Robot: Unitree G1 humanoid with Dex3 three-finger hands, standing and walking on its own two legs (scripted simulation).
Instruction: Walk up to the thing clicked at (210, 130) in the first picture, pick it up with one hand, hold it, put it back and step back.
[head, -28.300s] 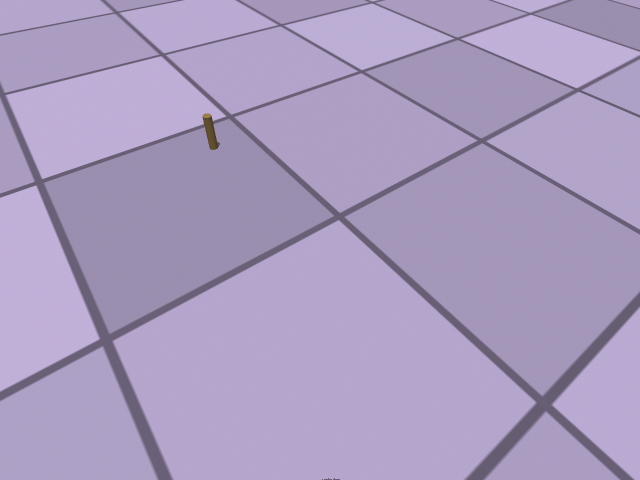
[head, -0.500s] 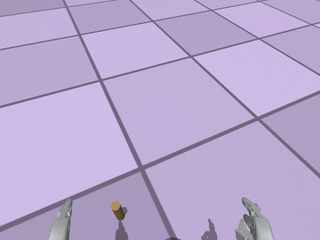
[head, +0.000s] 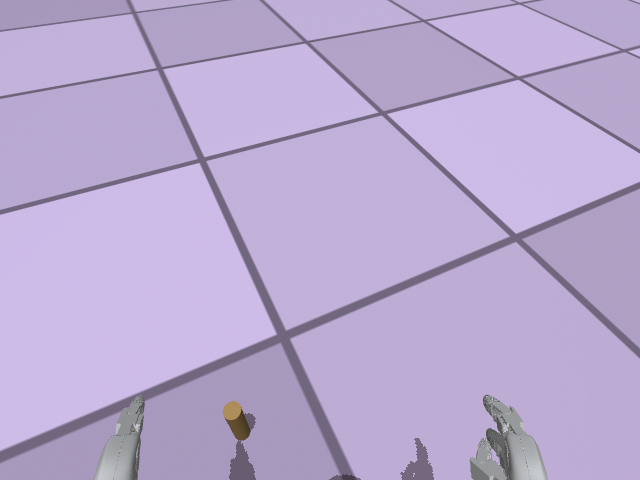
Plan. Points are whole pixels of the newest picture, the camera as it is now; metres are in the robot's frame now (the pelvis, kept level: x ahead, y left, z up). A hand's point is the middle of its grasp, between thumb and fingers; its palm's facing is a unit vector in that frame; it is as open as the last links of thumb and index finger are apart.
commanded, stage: home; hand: left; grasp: from the side
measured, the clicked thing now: (237, 422) +0.38 +0.21 -0.63
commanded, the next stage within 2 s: stand in 0.22 s
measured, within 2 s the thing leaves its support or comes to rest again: neither
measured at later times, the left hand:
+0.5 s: hand (170, 471) +0.17 +0.18 -0.06, palm faces +0.11 -0.95 -0.28, open 16.0 cm
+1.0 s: hand out of the picture +0.07 +0.26 -0.11, palm faces -0.01 -0.94 -0.34, open 7.5 cm
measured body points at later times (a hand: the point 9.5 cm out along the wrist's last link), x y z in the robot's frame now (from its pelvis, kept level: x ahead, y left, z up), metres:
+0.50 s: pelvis +0.00 +0.00 +0.00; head +0.02 +0.01 +0.45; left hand +0.16 +0.23 -0.04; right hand +0.16 -0.24 -0.07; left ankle +0.01 +0.13 -0.69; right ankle +0.00 -0.13 -0.69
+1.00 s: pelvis +0.00 +0.01 +0.04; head +0.00 +0.02 +0.49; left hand +0.07 +0.30 -0.09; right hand +0.07 -0.28 -0.08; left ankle +0.01 +0.13 -0.69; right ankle +0.00 -0.13 -0.69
